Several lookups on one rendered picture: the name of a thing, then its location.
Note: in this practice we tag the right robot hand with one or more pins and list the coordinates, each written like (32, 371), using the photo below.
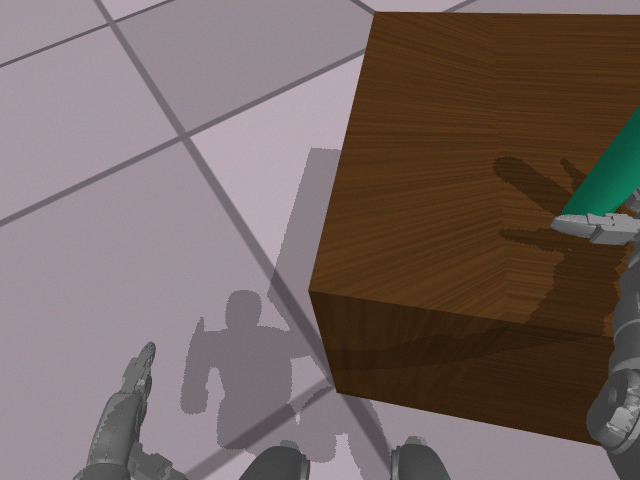
(612, 228)

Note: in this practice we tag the left robot arm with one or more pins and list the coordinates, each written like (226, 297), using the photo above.
(103, 471)

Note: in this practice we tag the can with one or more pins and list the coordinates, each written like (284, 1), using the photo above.
(614, 177)

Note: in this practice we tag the right robot arm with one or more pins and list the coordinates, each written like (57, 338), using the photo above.
(614, 417)

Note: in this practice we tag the left robot hand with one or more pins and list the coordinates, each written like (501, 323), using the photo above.
(116, 439)

